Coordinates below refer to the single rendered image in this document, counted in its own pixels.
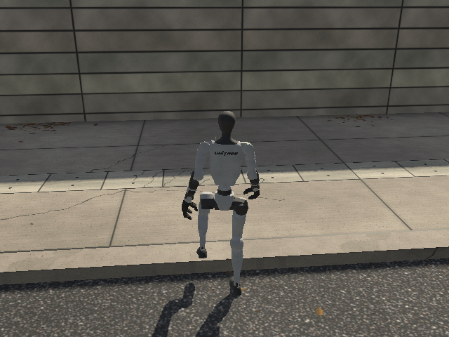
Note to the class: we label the left robot hand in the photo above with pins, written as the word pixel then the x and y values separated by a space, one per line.
pixel 185 209

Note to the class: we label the left robot upper arm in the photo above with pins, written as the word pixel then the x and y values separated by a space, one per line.
pixel 203 148

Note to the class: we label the robot left forearm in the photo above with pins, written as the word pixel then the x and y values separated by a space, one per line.
pixel 191 190

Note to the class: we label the left robot shin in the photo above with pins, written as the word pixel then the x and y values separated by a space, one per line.
pixel 202 227

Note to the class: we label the right robot hand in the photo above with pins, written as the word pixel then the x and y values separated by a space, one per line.
pixel 256 194

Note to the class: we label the robot right forearm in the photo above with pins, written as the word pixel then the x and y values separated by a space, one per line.
pixel 255 183

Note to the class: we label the right robot upper arm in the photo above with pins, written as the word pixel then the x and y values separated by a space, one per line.
pixel 247 149

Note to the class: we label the left robot thigh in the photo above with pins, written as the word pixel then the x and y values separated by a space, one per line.
pixel 207 202

